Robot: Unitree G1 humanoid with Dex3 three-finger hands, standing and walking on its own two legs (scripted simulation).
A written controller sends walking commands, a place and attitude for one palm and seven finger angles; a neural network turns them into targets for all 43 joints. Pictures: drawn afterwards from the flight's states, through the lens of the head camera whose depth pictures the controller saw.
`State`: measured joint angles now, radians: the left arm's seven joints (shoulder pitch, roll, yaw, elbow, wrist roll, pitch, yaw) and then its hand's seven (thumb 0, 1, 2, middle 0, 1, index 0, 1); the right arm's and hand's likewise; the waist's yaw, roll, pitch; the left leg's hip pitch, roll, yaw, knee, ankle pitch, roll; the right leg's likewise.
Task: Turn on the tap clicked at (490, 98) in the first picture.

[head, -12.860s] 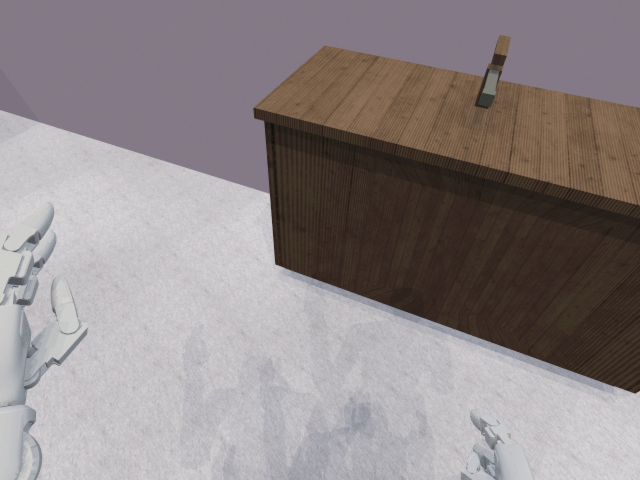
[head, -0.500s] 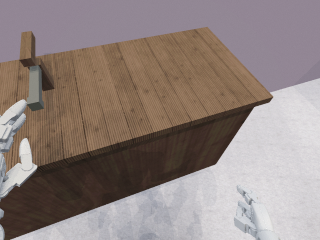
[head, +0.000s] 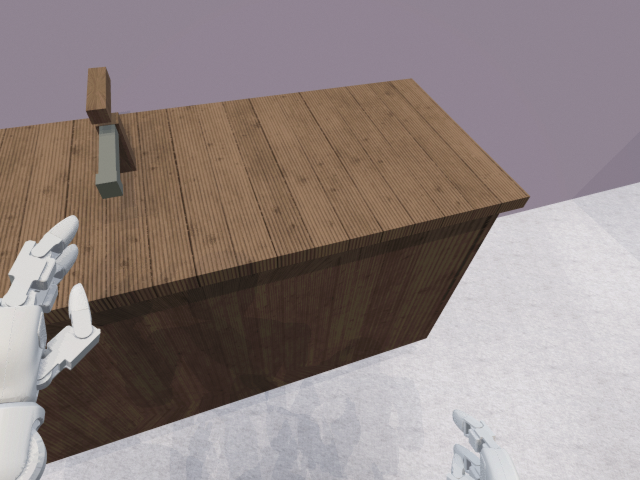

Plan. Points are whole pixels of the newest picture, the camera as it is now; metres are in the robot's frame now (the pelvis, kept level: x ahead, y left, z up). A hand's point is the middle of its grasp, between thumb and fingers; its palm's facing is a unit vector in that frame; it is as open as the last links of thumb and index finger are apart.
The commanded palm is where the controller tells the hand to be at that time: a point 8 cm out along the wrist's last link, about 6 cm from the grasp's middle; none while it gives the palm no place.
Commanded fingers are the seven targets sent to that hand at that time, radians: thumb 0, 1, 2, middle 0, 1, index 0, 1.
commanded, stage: come to a stop and stand still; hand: left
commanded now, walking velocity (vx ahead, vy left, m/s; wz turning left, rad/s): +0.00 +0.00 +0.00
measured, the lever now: (109, 184) +0.47 +0.35 +0.08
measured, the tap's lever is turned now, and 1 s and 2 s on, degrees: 0 0 0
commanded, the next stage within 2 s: look again from close up in 0.92 s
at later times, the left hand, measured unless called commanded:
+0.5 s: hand (60, 292) +0.24 +0.27 +0.16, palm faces +0.41 -0.83 -0.38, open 7.4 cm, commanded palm +0.18 +0.30 +0.18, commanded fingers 0.00 0.90 0.90 -0.20 -0.30 -0.20 -0.30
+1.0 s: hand (57, 269) +0.26 +0.27 +0.17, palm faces +0.42 -0.82 -0.38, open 7.4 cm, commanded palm +0.20 +0.30 +0.18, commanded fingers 0.00 0.90 0.90 -0.20 -0.30 -0.20 -0.30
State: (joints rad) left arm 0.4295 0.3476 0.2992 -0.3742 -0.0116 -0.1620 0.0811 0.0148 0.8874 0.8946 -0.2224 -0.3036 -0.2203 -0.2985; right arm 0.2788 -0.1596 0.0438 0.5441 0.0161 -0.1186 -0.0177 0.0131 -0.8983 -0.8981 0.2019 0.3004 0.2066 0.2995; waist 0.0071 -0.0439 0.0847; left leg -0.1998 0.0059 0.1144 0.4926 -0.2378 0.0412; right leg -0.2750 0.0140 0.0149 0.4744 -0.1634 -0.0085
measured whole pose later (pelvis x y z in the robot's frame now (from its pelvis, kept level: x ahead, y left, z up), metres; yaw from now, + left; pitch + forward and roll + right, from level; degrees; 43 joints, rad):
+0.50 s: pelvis +0.02 +0.01 +0.01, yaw +1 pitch -2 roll +0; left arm 0.38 0.36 0.34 -0.44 -0.01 -0.21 0.10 0.01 0.89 0.90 -0.22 -0.30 -0.22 -0.30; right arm 0.24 -0.18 0.04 0.55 -0.01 -0.15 -0.02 0.01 -0.90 -0.90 0.20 0.30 0.21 0.30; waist 0.03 -0.04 0.08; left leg -0.17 -0.02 0.10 0.44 -0.24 0.05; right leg -0.23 0.01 0.02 0.40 -0.14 0.01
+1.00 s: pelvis +0.05 +0.02 +0.01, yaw +2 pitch -1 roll -1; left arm 0.42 0.38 0.36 -0.49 -0.04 -0.18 0.12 0.01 0.89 0.90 -0.22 -0.30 -0.21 -0.30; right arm 0.19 -0.19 0.02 0.55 0.00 -0.08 -0.05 0.01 -0.90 -0.90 0.20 0.30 0.21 0.30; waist 0.03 -0.03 0.06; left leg -0.16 -0.02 0.09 0.43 -0.27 0.05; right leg -0.22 0.00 0.01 0.40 -0.17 0.01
